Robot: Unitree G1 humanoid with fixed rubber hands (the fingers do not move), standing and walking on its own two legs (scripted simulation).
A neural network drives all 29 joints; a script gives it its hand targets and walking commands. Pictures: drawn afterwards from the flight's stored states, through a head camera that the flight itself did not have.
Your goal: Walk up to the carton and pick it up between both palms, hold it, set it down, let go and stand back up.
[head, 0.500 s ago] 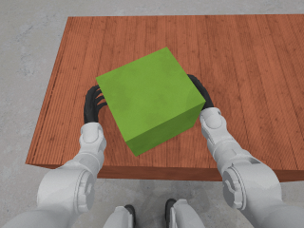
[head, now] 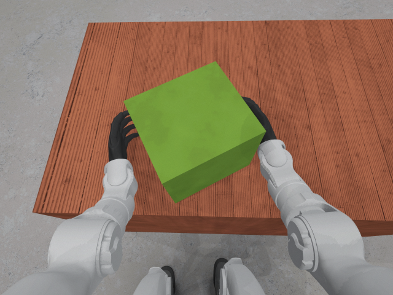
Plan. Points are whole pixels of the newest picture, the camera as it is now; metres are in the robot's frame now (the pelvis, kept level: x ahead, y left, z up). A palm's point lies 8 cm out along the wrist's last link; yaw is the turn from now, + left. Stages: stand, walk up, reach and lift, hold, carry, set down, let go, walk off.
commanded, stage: reach and lift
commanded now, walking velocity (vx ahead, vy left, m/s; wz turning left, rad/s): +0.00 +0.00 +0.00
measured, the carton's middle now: (194, 136) +0.42 +0.00 -0.01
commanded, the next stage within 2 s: none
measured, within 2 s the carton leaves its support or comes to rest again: leaves its support in 1.18 s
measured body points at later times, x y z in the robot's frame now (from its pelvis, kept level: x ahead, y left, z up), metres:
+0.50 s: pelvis +0.00 +0.00 +0.00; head +0.15 -0.03 +0.42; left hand +0.42 +0.17 -0.03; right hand +0.44 -0.14 -0.02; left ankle +0.01 +0.16 -0.68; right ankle +0.03 -0.07 -0.68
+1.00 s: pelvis +0.00 +0.01 +0.00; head +0.12 -0.01 +0.43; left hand +0.41 +0.18 -0.03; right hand +0.41 -0.12 -0.02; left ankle +0.01 +0.16 -0.68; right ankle +0.03 -0.07 -0.68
